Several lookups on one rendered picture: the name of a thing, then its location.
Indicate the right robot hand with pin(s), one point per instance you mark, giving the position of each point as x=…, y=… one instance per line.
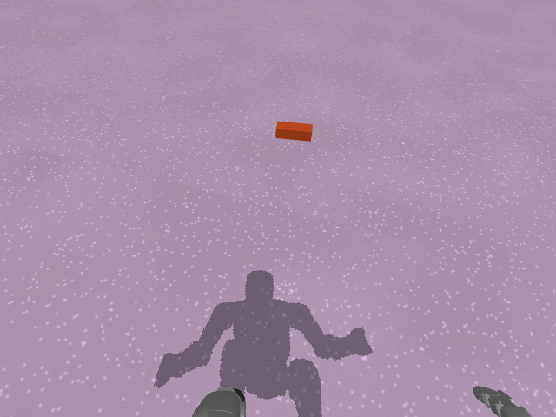
x=500, y=403

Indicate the carton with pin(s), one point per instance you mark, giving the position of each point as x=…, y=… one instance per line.
x=294, y=131

